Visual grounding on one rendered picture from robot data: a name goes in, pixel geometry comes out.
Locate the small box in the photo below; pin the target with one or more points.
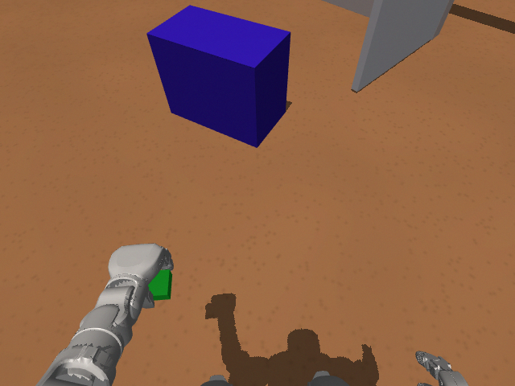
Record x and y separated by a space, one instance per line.
160 286

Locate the left robot hand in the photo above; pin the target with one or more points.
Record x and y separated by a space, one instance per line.
143 261

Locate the right robot hand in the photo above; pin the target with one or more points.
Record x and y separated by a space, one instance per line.
440 369

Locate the left robot arm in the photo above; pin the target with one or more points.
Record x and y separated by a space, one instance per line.
92 355

